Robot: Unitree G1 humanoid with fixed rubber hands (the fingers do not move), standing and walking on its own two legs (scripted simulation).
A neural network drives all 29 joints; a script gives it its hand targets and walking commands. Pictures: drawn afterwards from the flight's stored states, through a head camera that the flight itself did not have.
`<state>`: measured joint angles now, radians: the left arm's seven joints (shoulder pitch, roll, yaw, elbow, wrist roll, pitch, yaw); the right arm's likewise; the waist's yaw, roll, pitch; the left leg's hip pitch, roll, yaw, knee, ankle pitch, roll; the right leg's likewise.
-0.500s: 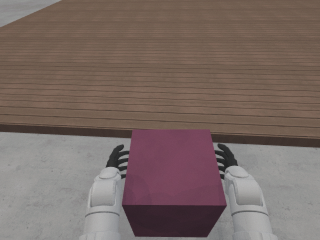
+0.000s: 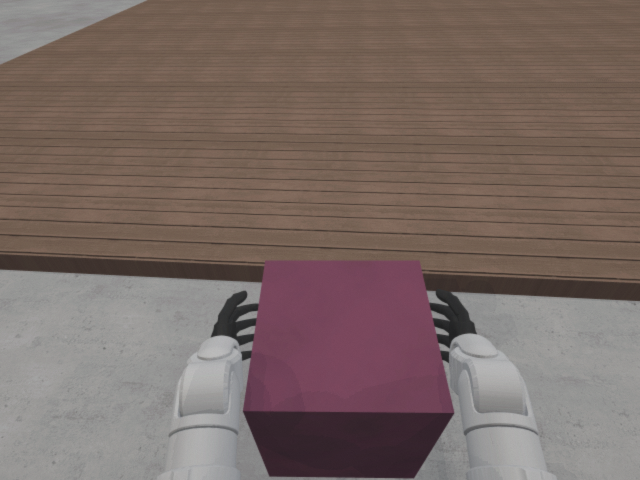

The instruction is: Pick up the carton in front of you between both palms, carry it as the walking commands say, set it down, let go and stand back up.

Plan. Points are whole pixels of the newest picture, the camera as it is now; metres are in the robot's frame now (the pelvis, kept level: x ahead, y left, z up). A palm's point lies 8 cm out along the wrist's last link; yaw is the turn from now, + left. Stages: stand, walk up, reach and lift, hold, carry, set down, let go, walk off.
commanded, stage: carry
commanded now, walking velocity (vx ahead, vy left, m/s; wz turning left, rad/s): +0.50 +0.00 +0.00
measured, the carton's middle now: (341, 372) +0.29 +0.00 -0.02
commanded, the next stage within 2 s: none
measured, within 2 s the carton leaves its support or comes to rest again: neither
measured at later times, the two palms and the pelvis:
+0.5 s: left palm (249, 252) +0.44 +0.14 +0.07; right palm (443, 254) +0.43 -0.16 +0.07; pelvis +0.17 -0.01 -0.02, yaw +2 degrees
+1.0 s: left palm (247, 156) +0.75 +0.19 +0.07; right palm (385, 156) +0.73 -0.11 +0.07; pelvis +0.47 +0.06 -0.01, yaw -2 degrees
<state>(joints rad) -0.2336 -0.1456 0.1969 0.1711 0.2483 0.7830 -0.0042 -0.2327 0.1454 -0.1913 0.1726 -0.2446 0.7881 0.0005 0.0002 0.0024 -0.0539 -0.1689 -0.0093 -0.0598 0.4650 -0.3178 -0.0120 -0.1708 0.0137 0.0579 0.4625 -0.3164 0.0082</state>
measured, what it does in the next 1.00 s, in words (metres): walks ahead: right foot, then left foot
